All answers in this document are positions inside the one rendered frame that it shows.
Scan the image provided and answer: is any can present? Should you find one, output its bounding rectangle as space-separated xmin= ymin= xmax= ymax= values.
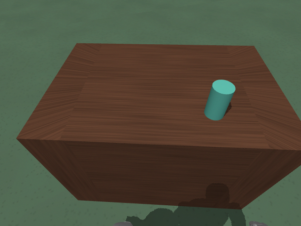
xmin=204 ymin=80 xmax=236 ymax=121

